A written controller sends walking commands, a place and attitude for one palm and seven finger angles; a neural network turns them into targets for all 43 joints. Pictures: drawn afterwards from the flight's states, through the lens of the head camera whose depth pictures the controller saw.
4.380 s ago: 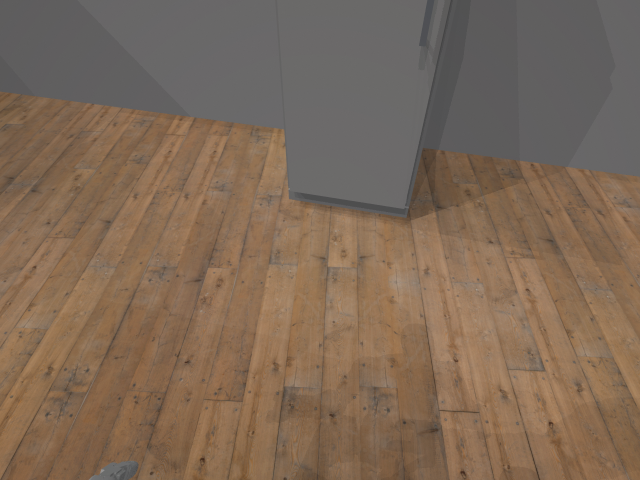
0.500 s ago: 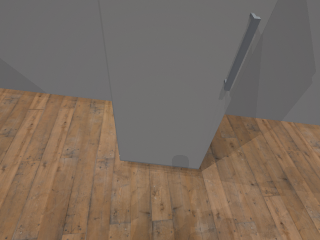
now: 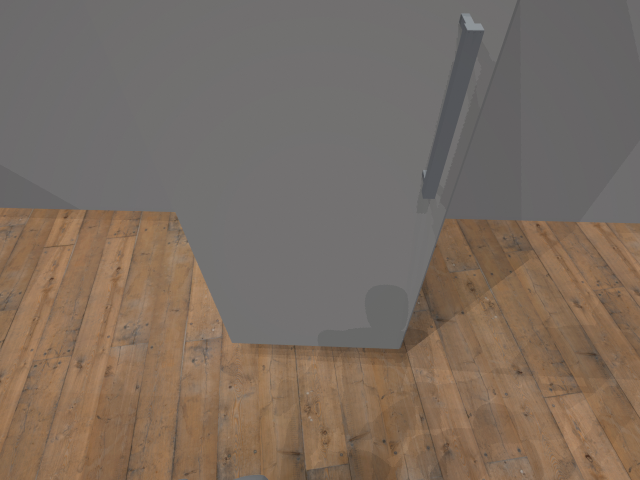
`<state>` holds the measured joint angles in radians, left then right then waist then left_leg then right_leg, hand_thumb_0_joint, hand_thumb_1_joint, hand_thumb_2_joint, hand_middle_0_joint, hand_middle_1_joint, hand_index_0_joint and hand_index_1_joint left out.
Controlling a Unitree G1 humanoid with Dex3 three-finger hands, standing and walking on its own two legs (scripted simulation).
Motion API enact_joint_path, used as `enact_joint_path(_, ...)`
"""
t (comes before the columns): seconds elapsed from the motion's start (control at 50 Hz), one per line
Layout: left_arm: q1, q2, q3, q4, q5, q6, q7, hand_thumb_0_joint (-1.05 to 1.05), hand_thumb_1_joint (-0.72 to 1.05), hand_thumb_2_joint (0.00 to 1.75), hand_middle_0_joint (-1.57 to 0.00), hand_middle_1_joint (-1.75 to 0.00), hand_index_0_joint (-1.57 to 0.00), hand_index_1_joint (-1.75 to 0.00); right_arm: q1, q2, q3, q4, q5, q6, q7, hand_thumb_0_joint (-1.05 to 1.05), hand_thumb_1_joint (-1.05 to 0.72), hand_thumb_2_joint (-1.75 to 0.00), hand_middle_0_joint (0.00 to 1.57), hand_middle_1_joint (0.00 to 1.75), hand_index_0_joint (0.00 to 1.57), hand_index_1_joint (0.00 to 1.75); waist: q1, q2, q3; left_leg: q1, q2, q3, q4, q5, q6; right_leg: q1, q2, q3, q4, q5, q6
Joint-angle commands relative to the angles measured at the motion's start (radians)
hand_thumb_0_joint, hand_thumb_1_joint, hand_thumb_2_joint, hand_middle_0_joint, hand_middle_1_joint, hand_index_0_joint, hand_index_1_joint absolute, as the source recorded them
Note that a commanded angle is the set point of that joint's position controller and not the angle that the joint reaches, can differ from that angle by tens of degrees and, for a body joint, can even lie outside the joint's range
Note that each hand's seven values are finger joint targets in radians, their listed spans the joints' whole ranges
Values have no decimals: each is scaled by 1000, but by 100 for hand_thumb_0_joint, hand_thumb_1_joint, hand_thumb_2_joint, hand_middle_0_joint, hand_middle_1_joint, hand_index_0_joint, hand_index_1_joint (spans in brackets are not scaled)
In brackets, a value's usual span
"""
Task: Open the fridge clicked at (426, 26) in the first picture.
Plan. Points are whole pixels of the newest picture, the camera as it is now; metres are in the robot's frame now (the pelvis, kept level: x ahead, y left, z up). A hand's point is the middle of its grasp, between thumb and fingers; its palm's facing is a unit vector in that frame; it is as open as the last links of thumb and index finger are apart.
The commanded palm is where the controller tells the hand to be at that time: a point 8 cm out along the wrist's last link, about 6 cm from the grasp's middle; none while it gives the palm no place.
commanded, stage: take the last steps up to it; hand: right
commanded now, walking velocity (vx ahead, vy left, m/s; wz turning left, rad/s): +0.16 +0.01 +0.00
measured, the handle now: (444, 118) +0.56 -0.16 +0.16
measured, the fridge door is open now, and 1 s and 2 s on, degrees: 0 0 0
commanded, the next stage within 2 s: come to a stop and stand still in 0.08 s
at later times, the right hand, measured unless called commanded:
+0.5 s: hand (453, 474) +0.17 -0.17 -0.16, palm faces +0.06 +0.97 -0.22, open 7.2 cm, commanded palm none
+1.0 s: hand out of the picture +0.05 -0.22 -0.17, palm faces +0.03 +0.98 -0.18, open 7.4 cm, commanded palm none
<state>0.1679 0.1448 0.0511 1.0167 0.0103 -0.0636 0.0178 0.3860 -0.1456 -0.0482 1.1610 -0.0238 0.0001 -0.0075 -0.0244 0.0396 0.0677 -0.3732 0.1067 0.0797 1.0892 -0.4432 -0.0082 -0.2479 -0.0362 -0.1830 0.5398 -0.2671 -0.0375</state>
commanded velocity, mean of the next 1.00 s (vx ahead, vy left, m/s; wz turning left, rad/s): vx -0.02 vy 0.04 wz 0.00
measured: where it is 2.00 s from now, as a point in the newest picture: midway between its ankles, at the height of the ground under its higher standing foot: outside the picture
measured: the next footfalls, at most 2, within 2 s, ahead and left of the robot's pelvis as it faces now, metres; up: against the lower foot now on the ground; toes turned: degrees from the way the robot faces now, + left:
left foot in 0.24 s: +0.17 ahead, +0.12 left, +0.00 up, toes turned +7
right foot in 0.64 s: +0.08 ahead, -0.11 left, +0.00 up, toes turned -4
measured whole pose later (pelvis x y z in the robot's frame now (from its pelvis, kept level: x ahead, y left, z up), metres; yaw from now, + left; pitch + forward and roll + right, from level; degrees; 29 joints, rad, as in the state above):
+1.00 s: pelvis +0.05 -0.03 +0.02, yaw +0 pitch +0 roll +2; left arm 0.26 0.14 0.04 1.06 0.02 0.00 0.04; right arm 0.27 -0.22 -0.07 1.09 -0.02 0.08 0.00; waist 0.02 0.04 0.04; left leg -0.33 0.04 0.01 0.84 -0.41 -0.07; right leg -0.21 -0.06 -0.08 0.37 -0.16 -0.02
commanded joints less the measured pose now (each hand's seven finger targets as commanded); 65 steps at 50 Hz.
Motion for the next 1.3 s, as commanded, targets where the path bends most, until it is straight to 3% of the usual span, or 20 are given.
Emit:
enact_joint_path(0.0, 122, 103, 2, 11, 10, 0, 11, 0, 90, 90, -20, -30, -20, -30, 11, -11, -6, -90, -3, -14, 4, 0, -90, -90, 20, 30, 20, 30, 9, -158, 3, -81, 31, -16, -97, 80, -6, 11, -250, 225, -345, 169, -130)
enact_joint_path(0.12, 133, 138, 12, 25, 17, 16, 3, 0, 90, 90, -20, -30, -20, -30, -101, -29, -2, -153, -5, -9, 5, 0, -90, -90, 20, 30, 20, 30, 13, -141, 42, 7, -2, 13, -364, 133, -13, -4, -257, 214, -321, 87, -138)
enact_joint_path(0.18, 129, 124, 7, 37, 14, 26, 5, 0, 90, 90, -20, -30, -20, -30, -54, -47, -3, -139, -7, -21, -1, 0, -90, -90, 20, 30, 20, 30, -23, -77, 16, 170, -44, 42, -573, 256, -14, -14, -192, 164, -170, 104, -73)
enact_joint_path(0.22, 175, 47, -17, 41, 0, 22, 1, 0, 90, 90, -20, -30, -20, -30, -1, -153, -9, -119, -6, -45, -20, 0, -90, -90, 20, 30, 20, 30, -21, 164, -53, 347, 185, -237, -700, 643, 56, -133, -48, 63, 36, -50, 34)
enact_joint_path(0.24, 192, 47, -18, 43, -2, 33, 5, 0, 90, 90, -20, -30, -20, -30, -2, -192, -7, -122, 6, -44, -23, 0, -90, -90, 20, 30, 20, 30, -6, 147, -80, 320, 289, -288, -739, 859, 140, -86, -16, 72, 115, -252, 60)
enact_joint_path(0.26, 184, 49, -16, 49, -4, 51, 9, 0, 90, 90, -20, -30, -20, -30, -28, -204, -11, -121, 9, -49, -26, 0, -90, -90, 20, 30, 20, 30, -11, 226, -107, 289, 287, -297, -732, 1029, 174, -62, -24, 105, 201, -322, 65)
enact_joint_path(0.3, 181, 60, -5, 61, -13, 69, 18, 0, 90, 90, -20, -30, -20, -30, -87, -181, -9, -134, 5, -36, -41, 0, -90, -90, 20, 30, 20, 30, 2, 131, -105, 311, 286, -241, -680, 1184, 215, -100, -28, 153, 296, -315, 68)
enact_joint_path(0.44, 130, 59, 17, 14, -2, 115, 4, 0, 90, 90, -20, -30, -20, -30, -184, -202, -42, -197, -6, 6, -48, 0, -90, -90, 20, 30, 20, 30, 7, 83, -88, 182, 243, -136, -723, 854, 202, -130, -1, 168, 432, -207, 91)
enact_joint_path(0.56, 205, 51, 7, 9, -1, 86, 0, 0, 90, 90, -20, -30, -20, -30, -223, -194, -40, -212, -2, 23, -37, 0, -90, -90, 20, 30, 20, 30, 53, 139, -127, 82, 138, -94, -672, 387, 107, 91, 9, 100, -8, 21, 76)
enact_joint_path(0.58, 227, 75, 6, 16, 0, 73, 0, 0, 90, 90, -20, -30, -20, -30, -212, -159, -29, -212, 7, 28, -33, 0, -90, -90, 20, 30, 20, 30, 63, 32, -115, 2, 86, -72, -609, 216, 62, 167, -28, 140, -127, 65, 67)
enact_joint_path(0.6, 210, 147, 16, 0, 10, 58, 1, 0, 90, 90, -20, -30, -20, -30, -171, -89, -15, -218, 13, 35, -27, 0, -90, -90, 20, 30, 20, 30, 50, -244, -96, -51, -16, -13, -482, 18, -4, 109, -221, 392, -278, 23, 18)
enact_joint_path(0.62, 153, 201, 17, -36, 19, 62, 5, 0, 90, 90, -20, -30, -20, -30, -184, -76, -12, -226, 13, 35, -26, 0, -90, -90, 20, 30, 20, 30, 47, -326, -27, -35, -66, -19, -375, -77, -26, -53, -339, 542, -374, -44, -66)
enact_joint_path(0.68, 42, 184, 9, -44, 24, 61, 30, 0, 90, 90, -20, -30, -20, -30, -166, -123, -36, -175, -1, 53, -6, 0, -90, -90, 20, 30, 20, 30, 14, -202, 57, -88, -67, -138, -119, 48, -23, -87, -283, 470, -410, -161, -60)
enact_joint_path(0.78, 127, 179, 16, -19, 15, 51, 42, 0, 90, 90, -20, -30, -20, -30, -117, -135, -38, -150, -4, 52, 6, 0, -90, -90, 20, 30, 20, 30, 43, -154, -26, -159, -66, -135, -50, 114, -53, 126, -269, 347, -339, 143, -71)
enact_joint_path(0.96, 179, 191, 29, 31, 16, 61, 35, 0, 90, 90, -20, -30, -20, -30, -162, -82, -11, -146, 7, 47, 4, 0, -90, -90, 20, 30, 20, 30, 80, -243, -70, -19, -58, -50, -338, -4, -48, 171, -256, 320, -286, 260, -100)
enact_joint_path(1.04, 152, 186, 29, 49, 11, 64, 25, 0, 90, 90, -20, -30, -20, -30, -93, -64, -1, -104, 14, 28, -5, 0, -90, -90, 20, 30, 20, 30, 39, -233, -84, 155, -83, -7, -590, 127, -29, 82, -212, 312, -243, 190, -67)
enact_joint_path(1.08, 158, 134, 21, 56, 0, 64, 19, 0, 90, 90, -20, -30, -20, -30, -43, -99, -2, -75, 10, 13, -16, 0, -90, -90, 20, 30, 20, 30, 18, -123, -76, 297, -30, -56, -780, 262, -20, -24, -138, 245, -156, 86, 1)
enact_joint_path(1.12, 150, 36, -9, 45, -4, 66, 5, 0, 90, 90, -20, -30, -20, -30, -87, -174, -1, -83, 11, -1, -26, 0, -90, -90, 20, 30, 20, 30, 36, 64, -30, 227, 163, -220, -859, 204, 64, -87, -39, 140, -72, -66, 67)
enact_joint_path(1.16, 118, 54, -10, 46, 13, 86, 7, 0, 90, 90, -20, -30, -20, -30, -119, -156, -2, -86, 9, -7, -27, 0, -90, -90, 20, 30, 20, 30, 21, 236, 59, 69, 141, -247, -921, 88, 99, -55, -44, 150, 3, -95, 62)
enact_joint_path(1.28, 211, 60, -23, 118, 8, 70, 16, 0, 90, 90, -20, -30, -20, -30, -119, -95, 17, -82, 23, -10, -28, 0, -90, -90, 20, 30, 20, 30, 46, 49, 37, 90, 29, -130, -810, 227, 55, 71, -73, 165, -115, 149, 62)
